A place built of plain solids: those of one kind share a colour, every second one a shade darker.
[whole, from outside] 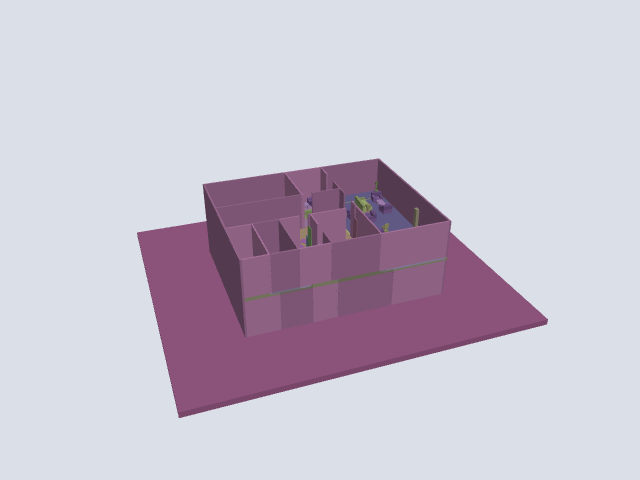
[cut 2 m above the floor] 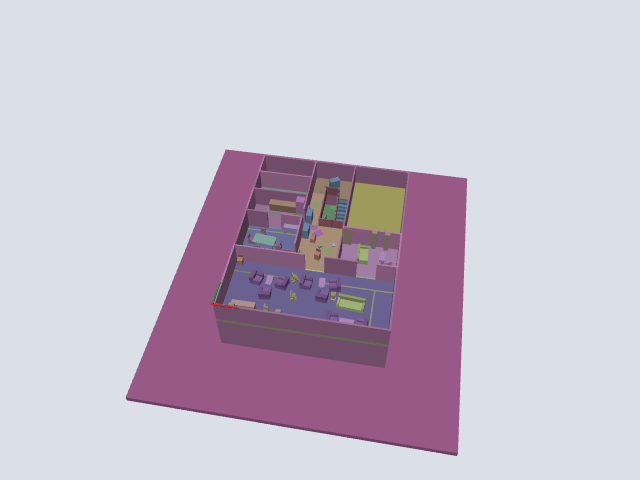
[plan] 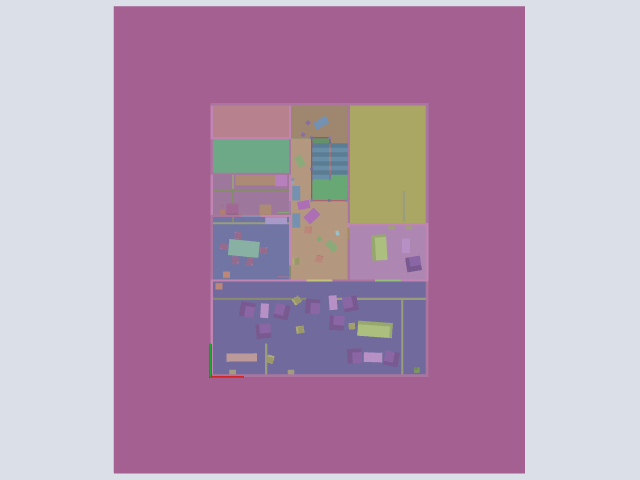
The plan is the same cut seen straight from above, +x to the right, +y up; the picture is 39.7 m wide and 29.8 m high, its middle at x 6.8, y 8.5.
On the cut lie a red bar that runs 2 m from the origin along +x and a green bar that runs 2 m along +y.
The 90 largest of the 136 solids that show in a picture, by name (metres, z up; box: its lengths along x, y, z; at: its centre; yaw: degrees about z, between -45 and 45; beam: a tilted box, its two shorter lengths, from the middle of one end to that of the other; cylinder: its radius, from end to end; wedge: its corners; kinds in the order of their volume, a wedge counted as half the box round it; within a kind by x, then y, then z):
{
 "under_1": {"box": [25.53, 29.01, 0.5], "at": [6.76, 8.51, -0.33]},
 "wall_1": {"box": [0.16, 4.62, 3.51], "at": [0.08, 2.47, 1.46]},
 "wall_2": {"box": [0.16, 5.76, 3.29], "at": [0.08, 3.04, 5.16]},
 "wall_3": {"box": [0.16, 4.57, 3.51], "at": [0.08, 7.2, 1.46]},
 "wall_4": {"box": [0.16, 3.88, 3.29], "at": [0.08, 7.99, 5.16]},
 "wall_5": {"box": [0.16, 1.93, 3.51], "at": [0.08, 10.57, 1.46]},
 "wall_6": {"box": [0.16, 2.49, 3.29], "at": [0.08, 11.3, 5.16]},
 "wall_7": {"box": [0.16, 2.47, 3.51], "at": [0.08, 12.9, 1.46]},
 "wall_8": {"box": [0.16, 2.07, 3.29], "at": [0.08, 13.71, 5.16]},
 "wall_9": {"box": [0.16, 2.58, 3.51], "at": [0.08, 15.56, 1.46]},
 "wall_10": {"box": [0.16, 1.97, 3.29], "at": [0.08, 15.87, 5.16]},
 "wall_11": {"box": [1.92, 0.13, 3.29], "at": [0.96, 9.99, 5.16]},
 "wall_12": {"box": [5.0, 0.13, 3.51], "at": [2.5, 9.54, 1.46]},
 "wall_13": {"box": [5.0, 0.13, 3.51], "at": [2.5, 11.61, 1.46]},
 "wall_14": {"box": [5.0, 0.13, 3.29], "at": [2.5, 12.62, 5.16]},
 "wall_15": {"box": [5.0, 0.13, 3.51], "at": [2.5, 14.21, 1.46]},
 "wall_16": {"box": [5.0, 0.13, 3.29], "at": [2.5, 14.81, 5.16]},
 "wall_17": {"box": [5.96, 0.13, 3.51], "at": [2.98, 4.84, 1.46]},
 "wall_18": {"box": [5.96, 0.13, 3.29], "at": [2.98, 5.99, 5.16]},
 "wall_19": {"box": [1.88, 0.13, 3.29], "at": [4.06, 9.99, 5.16]},
 "wall_20": {"box": [0.13, 3.02, 3.29], "at": [4.93, 8.42, 5.16]},
 "wall_21": {"box": [0.13, 1.63, 3.29], "at": [4.93, 11.73, 5.16]},
 "wall_22": {"box": [0.13, 2.07, 3.29], "at": [4.93, 13.71, 5.16]},
 "wall_23": {"box": [0.13, 1.97, 3.29], "at": [4.93, 15.87, 5.16]},
 "wall_24": {"box": [13.53, 0.16, 7.11], "at": [6.76, 0.08, 3.25]},
 "wall_25": {"box": [13.53, 0.16, 7.11], "at": [6.76, 16.93, 3.25]},
 "wall_26": {"box": [0.13, 2.51, 3.29], "at": [8.6, 7.3, 5.16]},
 "wall_27": {"box": [0.13, 7.3, 3.29], "at": [8.6, 13.2, 5.16]},
 "wall_28": {"box": [2.65, 0.13, 3.29], "at": [8.88, 5.99, 5.16]},
 "wall_29": {"box": [5.0, 0.13, 3.29], "at": [11.03, 9.48, 5.16]},
 "wall_30": {"box": [1.72, 0.13, 3.29], "at": [12.67, 5.99, 5.16]},
 "wall_31": {"box": [0.16, 5.76, 3.29], "at": [13.45, 3.04, 5.16]},
 "wall_32": {"box": [0.16, 3.37, 3.29], "at": [13.45, 7.74, 5.16]},
 "wall_33": {"box": [0.16, 7.3, 3.29], "at": [13.45, 13.2, 5.16]},
 "stair_1": {"box": [1.05, 0.28, 1.95], "at": [6.85, 12.41, 0.68]},
 "stair_2": {"box": [1.05, 0.56, 1.75], "at": [6.85, 12.55, 0.57]},
 "stair_3": {"box": [1.05, 0.84, 1.54], "at": [6.85, 12.69, 0.47]},
 "stair_4": {"box": [1.05, 1.12, 1.33], "at": [6.85, 12.83, 0.37]},
 "stair_5": {"box": [1.05, 1.4, 1.13], "at": [6.85, 12.97, 0.26]},
 "stair_6": {"box": [1.05, 1.68, 0.92], "at": [6.85, 13.11, 0.16]},
 "stair_7": {"box": [1.05, 1.96, 0.71], "at": [6.85, 13.25, 0.06]},
 "stair_8": {"box": [1.05, 2.24, 0.51], "at": [6.85, 13.39, -0.05]},
 "stair_9": {"box": [1.05, 1.96, 2.37], "at": [8.01, 13.53, 0.88]},
 "stair_10": {"box": [1.05, 1.68, 2.57], "at": [8.01, 13.67, 0.99]},
 "stair_11": {"box": [1.05, 1.4, 2.78], "at": [8.01, 13.81, 1.09]},
 "stair_12": {"box": [1.05, 1.12, 2.99], "at": [8.01, 13.95, 1.19]},
 "stair_13": {"box": [1.05, 0.84, 3.19], "at": [8.01, 14.09, 1.3]},
 "stair_14": {"box": [1.05, 0.56, 3.4], "at": [8.01, 14.23, 1.4]},
 "stair_15": {"box": [1.05, 0.28, 3.61], "at": [8.01, 14.37, 1.5]},
 "upper_floor_long_room_1": {"box": [13.21, 5.76, 0.16], "at": [6.76, 3.04, 3.43]},
 "stair_landing_1": {"box": [1.16, 1.28, 2.16], "at": [6.9, 11.63, 0.78]},
 "stair_landing_2": {"box": [1.05, 1.56, 2.16], "at": [8.01, 11.77, 0.78]},
 "upper_floor_committee_room_1": {"box": [4.71, 7.3, 0.16], "at": [11.02, 13.2, 3.43]},
 "upper_floor_landing_1": {"box": [1.32, 3.82, 0.16], "at": [5.66, 12.9, 3.43]},
 "upper_floor_landing_2": {"box": [3.53, 4.94, 0.16], "at": [6.76, 8.52, 3.43]},
 "upper_floor_landing_3": {"box": [3.53, 2.04, 0.16], "at": [6.76, 15.83, 3.43]},
 "floor_hall_1": {"box": [3.53, 2.34, 0.5], "at": [6.76, 15.68, -0.25]},
 "upper_floor_tea_room_1": {"box": [4.71, 3.88, 0.16], "at": [2.52, 7.99, 3.43]},
 "armchair_club_1": {"box": [0.9, 0.92, 0.35], "at": [2.29, 4.17, 3.76], "yaw": -10.1},
 "armchair_club_2": {"box": [0.92, 0.9, 0.35], "at": [3.29, 2.84, 3.76], "yaw": 5.9},
 "armchair_club_3": {"box": [0.9, 0.92, 0.35], "at": [4.43, 4.05, 3.76], "yaw": -13.1},
 "armchair_club_4": {"box": [0.9, 0.92, 0.35], "at": [6.35, 4.37, 3.76], "yaw": -3.9},
 "armchair_club_5": {"box": [0.92, 0.9, 0.35], "at": [7.85, 3.35, 3.76], "yaw": -3.8},
 "armchair_club_6": {"box": [0.9, 0.92, 0.35], "at": [8.69, 4.53, 3.76], "yaw": 11.7},
 "armchair_club_7": {"box": [0.9, 0.92, 0.35], "at": [8.95, 1.3, 3.76], "yaw": 3.8},
 "armchair_club_8": {"box": [0.9, 0.92, 0.35], "at": [11.24, 1.13, 3.76], "yaw": -10.9},
 "armchair_club_9": {"box": [0.92, 0.9, 0.35], "at": [12.61, 7.01, 3.76], "yaw": 9.0},
 "upper_floor_bar_1": {"box": [4.71, 3.37, 0.16], "at": [11.02, 7.74, 3.43]},
 "upper_floor_kitchen_1": {"box": [4.71, 2.49, 0.16], "at": [2.52, 11.3, 3.43]},
 "wall_band_1": {"box": [0.16, 4.62, 0.31], "at": [0.08, 2.47, 3.36]},
 "wall_band_2": {"box": [0.16, 4.57, 0.31], "at": [0.08, 7.2, 3.36]},
 "wall_band_3": {"box": [5.96, 0.13, 0.31], "at": [2.98, 4.84, 3.36]},
 "wall_band_4": {"box": [13.53, 0.16, 0.31], "at": [6.76, 0.08, 3.36]},
 "wall_band_5": {"box": [5.97, 0.13, 0.31], "at": [10.54, 4.84, 3.36]},
 "upper_floor_wc_women_1": {"box": [4.71, 2.07, 0.16], "at": [2.52, 13.71, 3.43]},
 "upper_floor_wc_men_1": {"box": [4.71, 1.97, 0.16], "at": [2.52, 15.87, 3.43]},
 "stack_trolley_1": {"box": [0.5, 0.9, 1.02], "at": [5.33, 9.71, 4.02]},
 "stack_trolley_2": {"box": [0.5, 0.9, 1.09], "at": [5.33, 11.4, 4.06]},
 "stack_trolley_3": {"box": [0.9, 0.5, 1.09], "at": [6.87, 15.77, 4.06], "yaw": 31.5},
 "sofa_1": {"box": [2.16, 0.93, 0.34], "at": [10.22, 2.95, 3.8], "yaw": -4.1},
 "sofa_2": {"box": [0.93, 1.6, 0.34], "at": [10.48, 8.04, 3.8], "yaw": 3.5},
 "counter_run_1": {"box": [2.46, 0.61, 0.78], "at": [2.79, 12.23, 4.0]},
 "fridge_1": {"box": [0.75, 0.7, 1.72], "at": [4.4, 12.19, 4.37]},
 "table_trolley_1": {"box": [1.9, 0.5, 0.9], "at": [1.94, 1.21, 3.96], "yaw": 0.5},
 "billy_1": {"box": [0.42, 0.28, 2.02], "at": [5.0, 0.31, 4.52]},
 "billy_2": {"box": [0.42, 0.28, 2.02], "at": [11.25, 9.27, 4.52]},
 "billy_3": {"box": [0.42, 0.28, 2.02], "at": [12.33, 9.27, 4.52]},
 "range_flat_1": {"box": [0.76, 0.65, 0.94], "at": [1.36, 10.39, 3.98]},
 "sideboard_1": {"box": [1.35, 0.45, 0.71], "at": [4.08, 9.7, 4.02]},
 "stair_guard_1": {"box": [0.08, 3.82, 0.95], "at": [6.28, 12.9, 3.99]}
}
